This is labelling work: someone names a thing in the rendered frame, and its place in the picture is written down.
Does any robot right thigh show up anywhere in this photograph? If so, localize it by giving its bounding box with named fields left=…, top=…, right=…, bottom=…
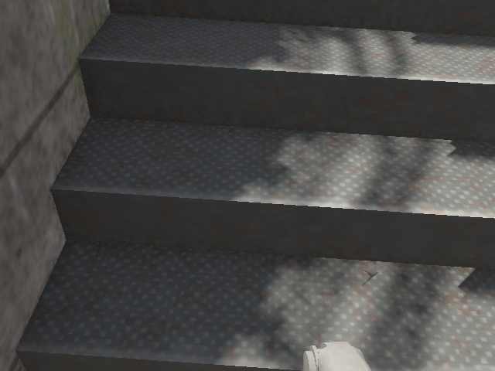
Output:
left=303, top=342, right=372, bottom=371

